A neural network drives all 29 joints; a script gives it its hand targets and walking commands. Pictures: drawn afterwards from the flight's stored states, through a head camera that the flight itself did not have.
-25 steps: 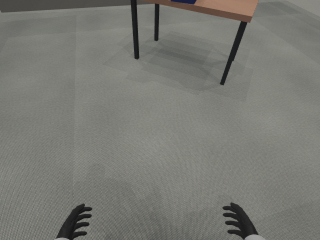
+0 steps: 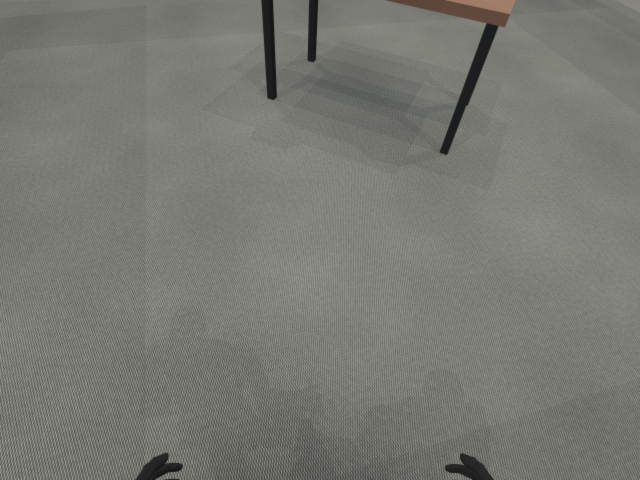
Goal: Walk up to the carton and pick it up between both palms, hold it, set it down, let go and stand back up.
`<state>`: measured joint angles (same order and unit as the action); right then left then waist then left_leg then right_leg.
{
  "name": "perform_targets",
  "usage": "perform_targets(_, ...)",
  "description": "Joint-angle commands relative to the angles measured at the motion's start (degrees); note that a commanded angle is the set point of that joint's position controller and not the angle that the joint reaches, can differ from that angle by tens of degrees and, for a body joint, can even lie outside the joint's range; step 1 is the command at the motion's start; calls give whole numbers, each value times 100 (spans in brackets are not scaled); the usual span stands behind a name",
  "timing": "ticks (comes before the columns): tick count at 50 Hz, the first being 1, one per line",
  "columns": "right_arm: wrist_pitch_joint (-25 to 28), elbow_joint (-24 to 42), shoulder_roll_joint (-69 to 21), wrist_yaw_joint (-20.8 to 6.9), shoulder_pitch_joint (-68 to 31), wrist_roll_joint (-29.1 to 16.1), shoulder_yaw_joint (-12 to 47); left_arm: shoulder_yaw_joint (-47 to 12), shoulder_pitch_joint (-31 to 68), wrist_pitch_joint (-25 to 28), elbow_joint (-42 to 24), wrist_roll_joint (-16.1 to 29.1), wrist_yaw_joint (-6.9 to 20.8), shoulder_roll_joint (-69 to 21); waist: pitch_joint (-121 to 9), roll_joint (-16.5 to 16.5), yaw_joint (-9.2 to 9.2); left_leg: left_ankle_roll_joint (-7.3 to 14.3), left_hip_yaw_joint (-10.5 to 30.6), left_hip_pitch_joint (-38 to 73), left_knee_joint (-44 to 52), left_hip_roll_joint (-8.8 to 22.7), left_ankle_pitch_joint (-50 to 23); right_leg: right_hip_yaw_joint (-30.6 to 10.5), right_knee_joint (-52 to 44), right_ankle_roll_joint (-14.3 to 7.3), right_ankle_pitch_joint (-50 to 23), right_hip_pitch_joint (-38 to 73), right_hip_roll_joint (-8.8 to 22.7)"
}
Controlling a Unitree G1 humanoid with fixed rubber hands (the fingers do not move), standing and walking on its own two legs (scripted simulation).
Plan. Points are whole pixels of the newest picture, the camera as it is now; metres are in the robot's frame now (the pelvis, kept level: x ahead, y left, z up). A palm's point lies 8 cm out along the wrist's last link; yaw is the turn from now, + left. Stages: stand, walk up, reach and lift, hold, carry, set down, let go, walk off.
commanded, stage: stand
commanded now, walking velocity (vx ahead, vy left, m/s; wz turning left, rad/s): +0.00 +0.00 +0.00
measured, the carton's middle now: out of the picture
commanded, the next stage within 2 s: none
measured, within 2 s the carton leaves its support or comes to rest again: neither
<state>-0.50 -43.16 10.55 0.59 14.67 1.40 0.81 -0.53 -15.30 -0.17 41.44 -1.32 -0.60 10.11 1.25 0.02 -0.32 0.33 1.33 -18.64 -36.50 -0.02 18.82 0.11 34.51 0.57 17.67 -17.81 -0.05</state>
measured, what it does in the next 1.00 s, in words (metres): stands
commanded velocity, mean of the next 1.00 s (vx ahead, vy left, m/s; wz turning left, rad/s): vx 0.00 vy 0.00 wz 0.00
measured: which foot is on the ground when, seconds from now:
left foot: down 0.00-1.00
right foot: down 0.00-1.00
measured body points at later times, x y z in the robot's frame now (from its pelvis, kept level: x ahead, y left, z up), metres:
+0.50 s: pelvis +0.01 +0.00 +0.01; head +0.03 +0.00 +0.46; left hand +0.07 +0.23 -0.14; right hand +0.08 -0.23 -0.14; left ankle +0.00 +0.12 -0.73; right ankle +0.00 -0.13 -0.73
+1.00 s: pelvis +0.01 -0.01 +0.01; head +0.02 +0.00 +0.46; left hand +0.01 +0.22 -0.15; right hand +0.03 -0.22 -0.14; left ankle +0.00 +0.12 -0.73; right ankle +0.01 -0.13 -0.73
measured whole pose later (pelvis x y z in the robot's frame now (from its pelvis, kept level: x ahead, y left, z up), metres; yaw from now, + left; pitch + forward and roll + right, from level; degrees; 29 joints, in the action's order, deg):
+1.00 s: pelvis +0.01 -0.01 +0.01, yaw +1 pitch -1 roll +0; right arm 0.4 -60.7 7.6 2.0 16.5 0.6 -1.2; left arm 0.7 -17.0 0.0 61.1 -0.8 -2.2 8.9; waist 2.2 0.0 0.1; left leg -0.1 2.3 -10.9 -27.1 -0.4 15.2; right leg 0.4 26.3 0.3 14.9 -10.2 0.3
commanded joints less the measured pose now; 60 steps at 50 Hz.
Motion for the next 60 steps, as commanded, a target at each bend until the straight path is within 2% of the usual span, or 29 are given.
perform_targets(1,148,314,580,-39,144,-53,-194,167,-419,62,-210,27,-2,565,-790,488,155,249,443,177,818,275,-397,-277,-528,-256,-600,343,195)
perform_targets(3,133,265,507,72,-141,-18,-200,157,111,77,-299,-14,-37,376,-314,428,6,358,709,-201,1072,344,-353,-273,-489,-260,-759,375,227)
perform_targets(6,107,152,548,37,-47,-39,-161,173,-257,38,-77,43,-36,483,9,-59,140,329,592,-142,974,290,-707,-340,-648,-253,-767,91,187)
perform_targets(9,91,17,719,87,297,-3,-282,175,-253,31,2,13,-114,533,35,274,-7,266,471,-90,896,193,-428,-404,-790,-271,-704,137,326)
perform_targets(10,151,-23,442,45,282,-29,-214,186,-124,43,123,34,-88,476,-279,-115,-93,320,600,146,1014,279,-485,-327,-704,-266,-701,343,271)
perform_targets(12,181,-69,606,30,353,-65,-243,208,-234,78,262,64,-31,503,-596,-158,-22,303,615,542,894,340,-892,-246,-700,-267,-892,276,172)
perform_targets(17,160,-174,366,77,80,-55,-226,269,-287,71,484,22,-65,671,-155,362,81,363,693,-155,1214,331,-726,-198,-612,-188,-872,463,137)
perform_targets(19,128,-318,534,117,83,-73,-301,227,-360,125,531,43,-85,438,14,-26,172,301,452,92,1011,233,-913,-456,-774,-299,-909,176,317)
perform_targets(20,146,-353,537,98,307,-101,-313,212,-528,118,676,20,-116,476,-238,-439,18,271,494,314,940,220,-781,-432,-871,-325,-794,264,309)
perform_targets(22,149,-449,541,91,199,-61,-279,240,-279,85,648,21,-138,482,75,260,40,308,590,-10,1203,290,-913,-312,-703,-262,-1079,341,282)
perform_targets(23,173,-576,579,144,361,-37,-303,280,-366,81,715,18,-171,663,62,88,82,284,504,142,1066,291,-1116,-429,-809,-303,-1039,365,395)
perform_targets(24,169,-679,588,175,388,-28,-348,222,-445,100,677,54,-136,408,29,405,123,284,515,261,1007,315,-1412,-411,-859,-277,-1230,444,358)
perform_targets(25,158,-685,478,161,352,-46,-320,209,-499,140,843,36,-150,359,40,-157,59,276,510,430,973,284,-1653,-501,-892,-367,-1495,382,466)
perform_targets(31,192,-873,323,128,345,-77,-310,245,-405,154,1117,43,-166,432,-335,172,51,312,443,919,1026,336,-1855,-426,-931,-309,-1501,516,433)
perform_targets(32,148,-969,349,149,351,-66,-311,234,-686,127,1268,69,-146,381,-90,-83,128,328,536,844,1141,399,-1792,-323,-987,-274,-1273,394,298)
perform_targets(34,138,-1082,410,122,376,-67,-367,292,-318,84,1276,55,-165,569,-207,360,-22,297,517,641,1211,347,-1626,-318,-987,-285,-1129,729,333)
perform_targets(35,178,-1093,460,111,439,-65,-354,313,-379,76,1285,93,-172,635,-88,79,22,308,601,481,1242,384,-1524,-357,-1070,-270,-1098,737,375)
perform_targets(37,194,-1254,314,146,434,-83,-315,286,-539,86,1493,81,-195,651,76,418,23,272,490,747,1212,293,-1521,-413,-1158,-222,-1250,593,397)
perform_targets(39,147,-1193,360,151,13,-41,-343,197,-535,79,1564,75,-208,191,261,-141,115,339,523,751,1285,370,-1534,-355,-1156,-220,-1192,472,391)
perform_targets(41,131,-1258,499,129,315,-59,-366,199,-84,28,1570,86,-228,300,389,-416,-131,262,551,575,1370,360,-1193,-355,-1244,-231,-992,458,360)
perform_targets(42,120,-1379,356,156,396,-78,-319,245,-324,34,1573,51,-171,439,181,-19,56,285,565,371,1397,368,-1221,-306,-1195,-246,-968,818,382)
perform_targets(44,97,-1652,153,180,621,-87,-287,208,-691,35,1797,67,-165,404,253,111,101,228,527,526,1511,310,-881,-336,-1216,-226,-838,622,322)
perform_targets(48,159,-1643,59,149,389,-90,-242,206,-385,48,1873,34,-167,350,92,-43,69,258,517,635,1399,340,-1244,-330,-1275,-255,-1020,799,360)
perform_targets(50,156,-1712,170,185,473,-64,-287,161,-298,90,1905,58,-198,299,199,39,-63,216,485,673,1423,325,-1308,-390,-1308,-284,-1201,658,450)
perform_targets(52,104,-1731,240,165,382,-99,-282,212,-380,102,1892,101,-212,614,170,430,60,242,473,781,1457,338,-1283,-489,-1439,-323,-974,526,443)
perform_targets(54,143,-1764,-164,145,465,-85,-191,174,-228,73,2062,119,-197,357,392,-175,-83,246,518,672,1463,336,-1160,-383,-1430,-273,-899,526,415)
perform_targets(55,127,-1843,202,174,472,-58,-274,134,-550,69,2131,118,-199,222,367,119,75,252,531,685,1492,342,-945,-455,-1496,-276,-749,469,397)
perform_targets(57,119,-1978,102,176,757,-121,-260,137,-547,59,2215,88,-192,122,232,-247,-8,247,578,685,1612,345,-768,-368,-1357,-250,-865,655,312)
perform_targets(60,131,-2081,184,159,815,-77,-267,162,-270,30,2162,89,-175,165,562,86,-66,201,578,367,1724,366,-499,-349,-1346,-226,-782,616,364)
